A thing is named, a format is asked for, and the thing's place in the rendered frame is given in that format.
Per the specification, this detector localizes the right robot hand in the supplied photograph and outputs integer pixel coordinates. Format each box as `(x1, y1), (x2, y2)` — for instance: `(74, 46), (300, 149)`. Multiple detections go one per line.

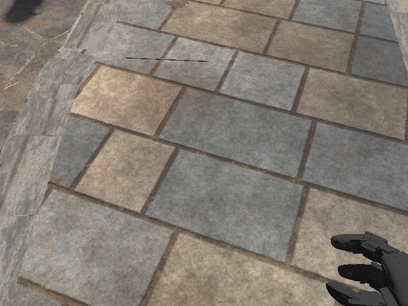
(326, 231), (408, 306)

